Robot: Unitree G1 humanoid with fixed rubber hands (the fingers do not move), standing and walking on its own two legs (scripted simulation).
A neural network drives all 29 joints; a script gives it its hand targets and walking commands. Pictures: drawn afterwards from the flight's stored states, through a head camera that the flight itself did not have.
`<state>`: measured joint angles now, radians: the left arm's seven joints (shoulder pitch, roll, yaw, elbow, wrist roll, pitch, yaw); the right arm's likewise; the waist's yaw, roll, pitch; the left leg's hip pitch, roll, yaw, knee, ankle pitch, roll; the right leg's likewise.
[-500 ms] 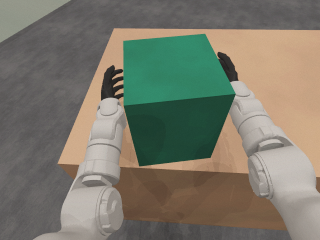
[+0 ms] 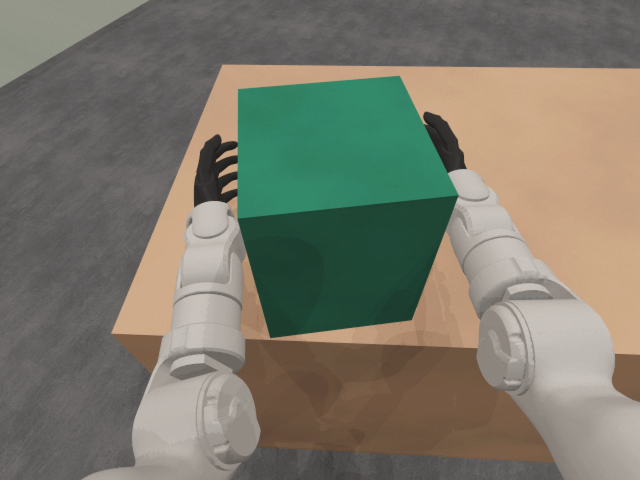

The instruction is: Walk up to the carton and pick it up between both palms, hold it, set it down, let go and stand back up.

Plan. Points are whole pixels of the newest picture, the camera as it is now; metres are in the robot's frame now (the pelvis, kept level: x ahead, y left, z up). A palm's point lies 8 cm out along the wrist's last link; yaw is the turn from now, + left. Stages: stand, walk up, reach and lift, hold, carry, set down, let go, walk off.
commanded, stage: reach and lift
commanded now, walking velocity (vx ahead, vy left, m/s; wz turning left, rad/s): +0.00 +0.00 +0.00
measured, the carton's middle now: (331, 213) +0.43 +0.06 +0.09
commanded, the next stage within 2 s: none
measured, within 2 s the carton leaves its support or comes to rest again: leaves its support in 1.28 s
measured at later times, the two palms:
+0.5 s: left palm (206, 211) +0.38 +0.20 +0.13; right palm (444, 184) +0.46 -0.08 +0.13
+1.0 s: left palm (204, 213) +0.38 +0.20 +0.13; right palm (445, 185) +0.46 -0.08 +0.13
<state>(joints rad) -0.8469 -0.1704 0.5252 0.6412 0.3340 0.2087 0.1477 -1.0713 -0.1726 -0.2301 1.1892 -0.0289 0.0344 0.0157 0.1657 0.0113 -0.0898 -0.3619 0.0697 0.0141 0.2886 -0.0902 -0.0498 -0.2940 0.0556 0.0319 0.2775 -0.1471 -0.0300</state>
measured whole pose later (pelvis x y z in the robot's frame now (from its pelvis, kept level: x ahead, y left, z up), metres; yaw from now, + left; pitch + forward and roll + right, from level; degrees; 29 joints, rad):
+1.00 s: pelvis +0.01 -0.01 +0.00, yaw +2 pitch +5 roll +0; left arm -0.74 -0.19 0.54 0.52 0.38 0.25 0.09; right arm -0.96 -0.07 -0.34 1.13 -0.14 -0.06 0.02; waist 0.12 -0.01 -0.06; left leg -0.26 0.07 0.06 0.27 -0.10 -0.04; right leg -0.20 0.03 -0.02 0.30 -0.19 -0.04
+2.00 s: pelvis -0.01 +0.01 +0.00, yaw +3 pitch -3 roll +0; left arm -0.86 -0.03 0.38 0.52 0.29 0.58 0.11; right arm -1.02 -0.10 -0.14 1.11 0.12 0.16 -0.10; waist 0.03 -0.03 -0.05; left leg -0.14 0.05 0.04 0.30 -0.10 -0.02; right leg -0.05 0.02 -0.05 0.28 -0.17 -0.02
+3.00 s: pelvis -0.01 +0.02 +0.00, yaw +4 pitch -5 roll -1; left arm -0.94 0.06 0.34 0.43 0.26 0.81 0.03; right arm -1.04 -0.15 0.01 0.84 0.35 0.49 -0.24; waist -0.08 -0.01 -0.10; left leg -0.13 0.03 0.01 0.35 -0.14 -0.01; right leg 0.00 0.01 -0.04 0.27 -0.18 0.00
